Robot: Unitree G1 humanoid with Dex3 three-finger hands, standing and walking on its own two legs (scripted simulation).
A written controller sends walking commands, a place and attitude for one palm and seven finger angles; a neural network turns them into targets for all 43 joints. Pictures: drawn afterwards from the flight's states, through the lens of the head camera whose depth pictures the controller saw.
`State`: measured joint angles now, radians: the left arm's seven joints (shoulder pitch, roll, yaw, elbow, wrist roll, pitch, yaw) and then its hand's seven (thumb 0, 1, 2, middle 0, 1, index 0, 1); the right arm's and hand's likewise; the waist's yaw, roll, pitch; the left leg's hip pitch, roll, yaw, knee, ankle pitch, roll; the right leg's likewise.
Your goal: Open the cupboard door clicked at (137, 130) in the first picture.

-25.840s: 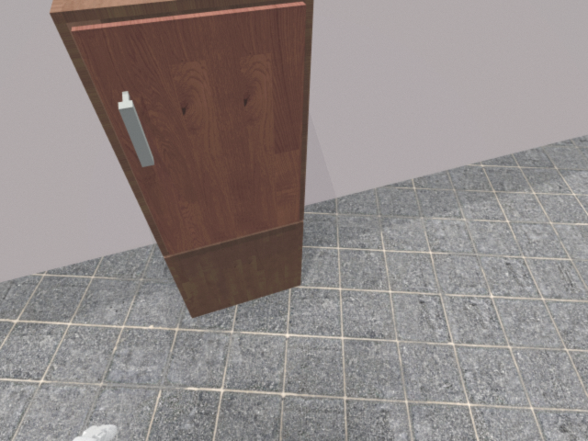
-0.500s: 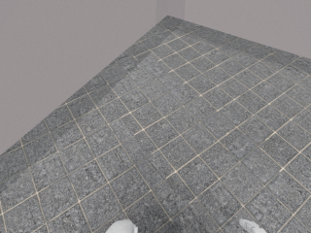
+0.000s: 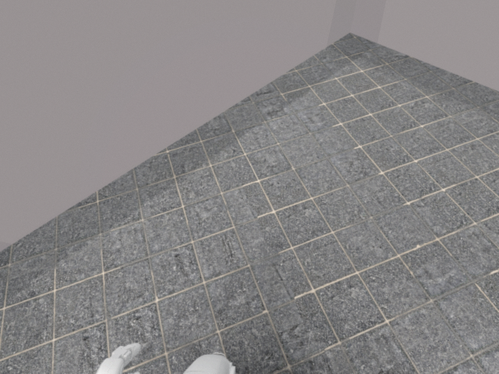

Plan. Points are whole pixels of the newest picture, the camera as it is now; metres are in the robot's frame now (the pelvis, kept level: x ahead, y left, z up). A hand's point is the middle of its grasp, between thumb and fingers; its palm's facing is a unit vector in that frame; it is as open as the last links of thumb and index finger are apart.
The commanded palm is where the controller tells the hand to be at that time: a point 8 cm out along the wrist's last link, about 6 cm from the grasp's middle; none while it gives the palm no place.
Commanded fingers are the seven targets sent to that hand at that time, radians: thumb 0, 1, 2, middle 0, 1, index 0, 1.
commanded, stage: turn to face it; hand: left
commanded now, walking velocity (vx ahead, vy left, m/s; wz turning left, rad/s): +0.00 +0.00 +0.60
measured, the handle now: out of the picture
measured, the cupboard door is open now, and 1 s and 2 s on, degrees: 44 44 44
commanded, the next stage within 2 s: none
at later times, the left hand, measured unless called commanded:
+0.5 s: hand out of the picture +0.00 +0.24 -0.16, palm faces +0.34 -0.91 -0.25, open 7.4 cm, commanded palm none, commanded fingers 0.00 0.90 0.90 -0.20 -0.30 -0.20 -0.30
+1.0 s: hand out of the picture -0.03 +0.16 -0.14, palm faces +0.61 -0.75 -0.26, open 7.3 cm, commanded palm none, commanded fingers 0.00 0.90 0.90 -0.20 -0.30 -0.20 -0.30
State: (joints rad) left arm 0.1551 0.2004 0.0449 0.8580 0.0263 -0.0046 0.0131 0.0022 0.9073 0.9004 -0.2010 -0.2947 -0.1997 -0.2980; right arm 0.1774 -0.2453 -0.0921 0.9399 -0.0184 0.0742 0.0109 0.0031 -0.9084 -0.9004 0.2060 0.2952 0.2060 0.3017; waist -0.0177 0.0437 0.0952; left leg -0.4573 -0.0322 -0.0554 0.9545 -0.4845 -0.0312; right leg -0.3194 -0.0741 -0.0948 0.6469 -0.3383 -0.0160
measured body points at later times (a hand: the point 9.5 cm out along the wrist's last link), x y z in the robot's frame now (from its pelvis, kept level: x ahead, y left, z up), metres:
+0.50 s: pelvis +0.00 +0.01 +0.01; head +0.05 +0.05 +0.45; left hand -0.02 +0.29 -0.14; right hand +0.18 -0.20 -0.12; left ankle -0.02 +0.12 -0.73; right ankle +0.02 -0.13 -0.65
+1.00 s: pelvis +0.04 -0.04 +0.01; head +0.09 -0.02 +0.46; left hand -0.06 +0.20 -0.12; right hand +0.25 -0.19 -0.14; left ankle -0.05 +0.08 -0.67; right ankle +0.05 -0.13 -0.73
